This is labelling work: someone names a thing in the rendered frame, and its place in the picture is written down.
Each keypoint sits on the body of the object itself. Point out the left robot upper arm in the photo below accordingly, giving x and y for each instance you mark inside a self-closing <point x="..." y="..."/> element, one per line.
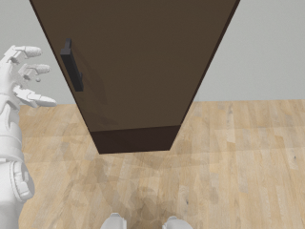
<point x="16" y="187"/>

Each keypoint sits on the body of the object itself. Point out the right robot thigh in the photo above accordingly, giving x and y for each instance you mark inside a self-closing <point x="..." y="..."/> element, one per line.
<point x="176" y="224"/>

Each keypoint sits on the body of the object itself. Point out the cupboard door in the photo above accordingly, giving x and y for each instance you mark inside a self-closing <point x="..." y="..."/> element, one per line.
<point x="141" y="60"/>

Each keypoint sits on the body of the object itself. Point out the handle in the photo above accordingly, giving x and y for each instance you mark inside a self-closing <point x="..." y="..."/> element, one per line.
<point x="71" y="67"/>

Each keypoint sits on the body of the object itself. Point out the left robot shin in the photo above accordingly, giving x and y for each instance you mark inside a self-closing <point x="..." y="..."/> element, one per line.
<point x="114" y="215"/>

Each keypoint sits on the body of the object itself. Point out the left robot forearm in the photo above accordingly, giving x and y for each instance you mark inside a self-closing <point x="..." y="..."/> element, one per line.
<point x="10" y="132"/>

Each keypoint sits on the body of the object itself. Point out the robot left hand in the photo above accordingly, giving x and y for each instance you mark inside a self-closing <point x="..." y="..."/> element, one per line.
<point x="10" y="77"/>

